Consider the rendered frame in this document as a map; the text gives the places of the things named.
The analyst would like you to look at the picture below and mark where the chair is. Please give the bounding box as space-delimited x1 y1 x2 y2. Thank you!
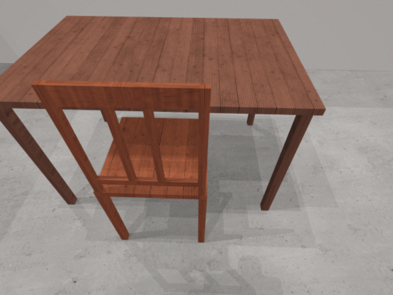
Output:
31 80 211 243

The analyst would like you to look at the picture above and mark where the table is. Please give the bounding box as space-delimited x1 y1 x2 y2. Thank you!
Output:
0 16 326 211

